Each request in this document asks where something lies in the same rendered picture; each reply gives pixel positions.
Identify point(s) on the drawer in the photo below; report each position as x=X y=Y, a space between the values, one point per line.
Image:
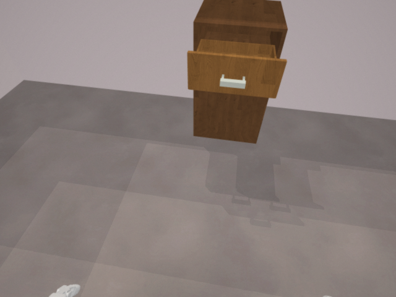
x=258 y=63

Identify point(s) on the robot left hand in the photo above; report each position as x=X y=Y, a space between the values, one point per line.
x=66 y=291

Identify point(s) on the cabinet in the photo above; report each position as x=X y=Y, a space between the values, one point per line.
x=228 y=116

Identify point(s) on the handle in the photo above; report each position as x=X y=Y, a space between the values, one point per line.
x=232 y=83

